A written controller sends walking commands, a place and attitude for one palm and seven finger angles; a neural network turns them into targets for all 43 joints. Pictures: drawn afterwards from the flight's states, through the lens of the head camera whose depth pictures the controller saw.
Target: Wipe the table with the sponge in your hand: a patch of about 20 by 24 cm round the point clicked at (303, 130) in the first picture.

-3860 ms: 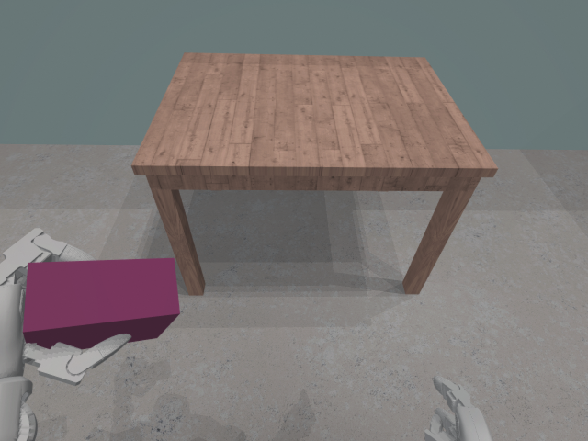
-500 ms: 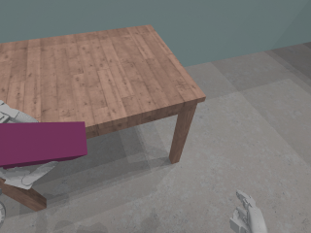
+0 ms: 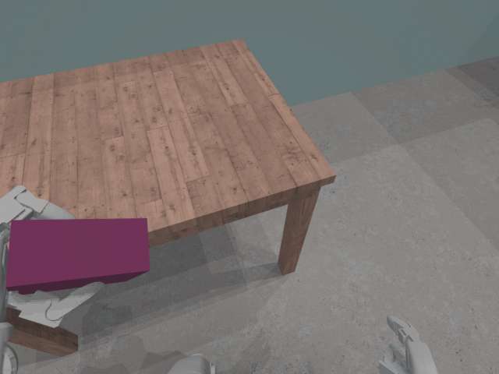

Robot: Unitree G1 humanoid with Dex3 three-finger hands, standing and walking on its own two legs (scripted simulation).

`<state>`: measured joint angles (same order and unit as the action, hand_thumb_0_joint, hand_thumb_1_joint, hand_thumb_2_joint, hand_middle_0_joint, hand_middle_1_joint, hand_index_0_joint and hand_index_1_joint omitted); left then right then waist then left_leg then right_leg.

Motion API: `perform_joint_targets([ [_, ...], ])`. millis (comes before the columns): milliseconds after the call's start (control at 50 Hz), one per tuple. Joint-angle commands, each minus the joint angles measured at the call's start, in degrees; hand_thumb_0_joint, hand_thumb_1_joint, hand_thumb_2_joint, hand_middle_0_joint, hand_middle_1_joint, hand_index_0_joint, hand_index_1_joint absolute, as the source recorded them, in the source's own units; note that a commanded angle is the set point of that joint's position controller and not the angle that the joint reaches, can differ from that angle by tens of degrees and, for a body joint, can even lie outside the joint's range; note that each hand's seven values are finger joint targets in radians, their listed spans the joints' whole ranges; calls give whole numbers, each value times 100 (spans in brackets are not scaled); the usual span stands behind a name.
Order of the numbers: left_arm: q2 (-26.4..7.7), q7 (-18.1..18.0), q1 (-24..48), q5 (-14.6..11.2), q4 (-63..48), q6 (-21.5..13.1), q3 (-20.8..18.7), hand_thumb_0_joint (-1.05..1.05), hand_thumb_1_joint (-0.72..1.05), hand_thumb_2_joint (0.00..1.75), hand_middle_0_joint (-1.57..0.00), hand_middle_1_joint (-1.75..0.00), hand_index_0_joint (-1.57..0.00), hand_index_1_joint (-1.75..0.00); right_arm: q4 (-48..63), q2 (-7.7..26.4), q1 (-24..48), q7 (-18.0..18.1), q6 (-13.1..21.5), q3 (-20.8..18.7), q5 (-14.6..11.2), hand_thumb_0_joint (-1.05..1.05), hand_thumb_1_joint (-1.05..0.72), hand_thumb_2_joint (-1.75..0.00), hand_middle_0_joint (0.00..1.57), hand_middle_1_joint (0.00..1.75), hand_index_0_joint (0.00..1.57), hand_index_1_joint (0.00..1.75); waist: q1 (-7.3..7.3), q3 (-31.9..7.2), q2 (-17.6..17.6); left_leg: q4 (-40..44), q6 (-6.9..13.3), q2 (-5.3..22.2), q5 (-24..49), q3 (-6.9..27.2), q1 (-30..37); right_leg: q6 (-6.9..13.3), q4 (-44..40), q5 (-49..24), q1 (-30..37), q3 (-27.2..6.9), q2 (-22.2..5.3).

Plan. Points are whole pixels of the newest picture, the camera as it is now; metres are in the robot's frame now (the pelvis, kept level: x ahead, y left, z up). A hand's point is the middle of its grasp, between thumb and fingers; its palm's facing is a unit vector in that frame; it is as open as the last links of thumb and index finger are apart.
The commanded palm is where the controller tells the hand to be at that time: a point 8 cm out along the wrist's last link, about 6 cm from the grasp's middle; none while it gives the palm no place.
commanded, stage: take the last steps up to it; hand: left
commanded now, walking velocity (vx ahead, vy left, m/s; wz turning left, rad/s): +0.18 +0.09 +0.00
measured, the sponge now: (99, 255) +0.23 +0.19 +0.14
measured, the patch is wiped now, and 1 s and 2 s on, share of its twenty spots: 0.00 0.00 0.00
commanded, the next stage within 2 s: come to a stop and stand still in 0.22 s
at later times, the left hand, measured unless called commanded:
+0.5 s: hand (72, 212) +0.28 +0.23 +0.16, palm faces +0.42 -0.79 -0.44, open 10.3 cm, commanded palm +0.22 +0.27 +0.18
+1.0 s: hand (23, 234) +0.25 +0.28 +0.15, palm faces +0.32 -0.86 -0.40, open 10.3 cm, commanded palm +0.20 +0.33 +0.18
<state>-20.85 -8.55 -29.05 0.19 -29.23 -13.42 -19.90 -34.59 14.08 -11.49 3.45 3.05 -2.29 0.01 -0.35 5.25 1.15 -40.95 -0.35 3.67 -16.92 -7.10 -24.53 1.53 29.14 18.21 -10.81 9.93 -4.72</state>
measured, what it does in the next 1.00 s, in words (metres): steps on the spot: left foot, then right foot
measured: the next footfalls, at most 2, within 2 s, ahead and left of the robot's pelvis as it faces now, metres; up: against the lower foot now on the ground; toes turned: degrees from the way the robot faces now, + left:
left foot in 0.08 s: +0.12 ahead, +0.13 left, +0.00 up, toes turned +8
right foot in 0.36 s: +0.11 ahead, -0.08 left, +0.00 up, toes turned +3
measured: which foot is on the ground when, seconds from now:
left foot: up 0.00-0.06, down 0.08-0.40, up 0.42-0.66, down 0.68-1.00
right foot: down 0.00-0.08, up 0.10-0.34, down 0.36-1.00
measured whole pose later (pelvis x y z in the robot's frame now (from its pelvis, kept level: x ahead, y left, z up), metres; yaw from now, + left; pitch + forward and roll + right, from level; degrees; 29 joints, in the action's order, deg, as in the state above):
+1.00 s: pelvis +0.03 +0.05 -0.01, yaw -2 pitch -3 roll +0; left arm -22.1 -5.0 -24.7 -0.4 -25.6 -14.4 -18.6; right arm -31.8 10.3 -14.0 0.6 9.0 0.7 -0.7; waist 1.5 3.9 2.3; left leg -30.6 3.8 -0.7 -13.3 -6.3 -14.9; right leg -0.8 30.3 12.8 -14.8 4.4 -3.8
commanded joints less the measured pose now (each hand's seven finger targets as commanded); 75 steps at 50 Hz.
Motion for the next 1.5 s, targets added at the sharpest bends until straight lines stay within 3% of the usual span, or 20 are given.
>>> perform_joint_targets([
  [0, -1104, -306, 443, -157, -1549, -385, -916, 0, 10, 130, -120, -160, -120, -160, 987, 238, 291, 48, 298, -136, 25, 0, -90, -90, 20, 30, 20, 30, 33, -1328, 302, 1482, 25, -256, 906, -363, 1213, 340, -31, -2499, 605, -860, -949],
  [20, -1108, -296, 473, -160, -1539, -400, -888, 0, 10, 130, -120, -160, -120, -160, 976, 349, 204, 87, 295, -193, -12, 0, -90, -90, 20, 30, 20, 30, -45, -1354, -171, 1722, 133, -24, 1109, -52, 1795, 179, 589, -2023, 168, -746, -801],
  [60, -1060, -275, 698, -189, -1430, -483, -845, 0, 10, 130, -120, -160, -120, -160, 1041, 501, 219, 51, 321, -231, -76, 0, -90, -90, 20, 30, 20, 30, 12, -1391, -1686, 2039, 1067, 1623, 2464, 2325, 2568, -198, 2517, 1649, -1514, -366, 269],
  [80, -1304, -246, 716, -167, -1195, -494, -997, 0, 10, 130, -120, -160, -120, -160, 963, 447, 281, 74, 367, -160, -6, 0, -90, -90, 20, 30, 20, 30, -25, -1329, -1960, 2378, 1416, 1999, 1855, 3041, 2262, -187, 3387, 2004, -1859, -664, 283],
  [120, -1329, -179, 781, -174, -1394, -480, -991, 0, 10, 130, -120, -160, -120, -160, 862, 379, 301, 51, 429, -184, -51, 0, -90, -90, 20, 30, 20, 30, 17, -1172, -1518, 2186, 1497, 1790, 1668, 2583, 2159, -220, 3391, 1465, -2189, -924, 43],
  [180, -904, -91, 281, -202, -1622, -384, -709, 0, 10, 130, -120, -160, -120, -160, 816, 414, 267, -57, 521, -153, -65, 0, -90, -90, 20, 30, 20, 30, 39, -1194, -1484, 2176, 1108, 1222, 1819, 1348, 1460, -282, 2528, 756, -1469, -553, 108],
  [320, -1033, -140, 495, -205, -1070, -146, -843, 0, 10, 130, -120, -160, -120, -160, 782, 378, 344, 92, 488, 12, -54, 0, -90, -90, 20, 30, 20, 30, 35, -1195, -860, 1477, 565, 939, 564, 729, 788, -316, -211, -186, 147, -248, 325],
  [340, -969, -144, 659, -186, -974, -142, -752, 0, 10, 130, -120, -160, -120, -160, 771, 314, 341, 99, 458, 35, -48, 0, -90, -90, 20, 30, 20, 30, -17, -1133, -438, 1050, 371, 690, 313, 572, 569, -187, -609, -649, 337, -722, 24],
  [380, -960, -132, 802, -251, -604, -20, -691, 0, 10, 130, -120, -160, -120, -160, 789, 226, 259, 55, 441, 57, -46, 0, -90, -90, 20, 30, 20, 30, -67, -973, 1234, -242, -89, -275, -688, 124, -4, 449, -1024, -2131, 245, -2714, -1294],
  [400, -953, -118, 836, -266, -571, 1, -639, 0, 10, 130, -120, -160, -120, -160, 794, 308, 391, 12, 428, 8, -50, 0, -90, -90, 20, 30, 20, 30, 18, -847, 1393, -1006, -113, -245, -976, 442, -153, 678, -1075, -2976, 213, -2935, -1620],
  [480, -1066, -203, 797, -145, -852, -118, -760, 0, 10, 130, -120, -160, -120, -160, 774, 98, 654, 69, 348, 218, -14, 0, -90, -90, 20, 30, 20, 30, 21, -1106, 784, -937, -133, -215, -912, 551, -98, 566, -408, -5112, 803, -1607, -1338],
  [600, -1016, -272, 30, -174, -1433, -160, -870, 0, 10, 130, -120, -160, -120, -160, 1021, 187, 480, 95, 175, 82, 49, 0, -90, -90, 20, 30, 20, 30, 48, -1457, 393, 1294, -93, -335, 510, 325, 839, 315, -143, -4040, 965, -1274, -899],
  [640, -1009, -280, 72, -221, -1625, -146, -772, 0, 10, 130, -120, -160, -120, -160, 1069, 351, 447, 119, 170, -31, -4, 0, -90, -90, 20, 30, 20, 30, 39, -1512, -129, 1800, 67, 300, 2418, 725, 1542, 15, 202, -2693, 494, -1122, -496],
  [660, -4919, -183, 5273, 389, -1499, -540, -3886, 0, 10, 130, -120, -160, -120, -160, 1057, 578, -231, 107, 670, -358, 212, 0, -90, -90, 20, 30, 20, 30, 483, -251, 196, 1085, 7, 159, 1773, 108, 260, -22, -444, -2723, -567, -1663, -385],
  [680, -1761, 109, 2253, -45, 1099, -283, -1478, 0, 10, 130, -120, -160, -120, -160, 871, 84, -129, -20, 709, -143, 60, 0, -90, -90, 20, 30, 20, 30, 193, -1202, 163, 874, -35, -196, 1507, 717, 807, 601, -246, -2929, -151, -2316, -953],
  [720, -1181, 167, 1780, -164, 477, -476, -960, 0, 10, 130, -120, -160, -120, -160, 982, 338, 80, -151, 742, -96, -125, 0, -90, -90, 20, 30, 20, 30, 147, -1691, -845, 1366, 13, -113, 1770, 461, 1423, 332, -60, -3201, 562, -1625, -607],
  [820, -910, 146, 349, -265, -937, -483, -548, 0, 10, 130, -120, -160, -120, -160, 1202, 553, 404, -380, 915, -125, -134, 0, -90, -90, 20, 30, 20, 30, 307, -1443, -792, 1846, 326, 482, 2037, 1099, 1087, -51, 226, -1114, 402, -797, 94],
  [920, -1536, 43, 1268, -205, -1038, -464, -1174, 0, 10, 130, -120, -160, -120, -160, 1196, 542, 419, -226, 916, -22, -58, 0, -90, -90, 20, 30, 20, 30, 232, -916, -683, 2411, 266, 469, -107, 1165, 369, -62, 60, -329, 374, -749, 174],
  [1060, -924, 129, 2016, -97, -669, -481, -543, 0, 10, 130, -120, -160, -120, -160, 1107, 413, 427, -180, 1008, 103, -30, 0, -90, -90, 20, 30, 20, 30, 220, -695, -878, 2844, 311, 425, -1924, 1274, 111, -39, -223, 72, 514, -911, 309],
  [1480, -745, 169, 1626, -48, -718, -385, -366, 0, 10, 130, -120, -160, -120, -160, 1078, 463, 413, -138, 912, 95, 38, 0, -90, -90, 20, 30, 20, 30, 206, -1002, -630, 2552, 56, 88, 66, 1200, 1162, -54, -953, -1073, 466, -1190, 454],
])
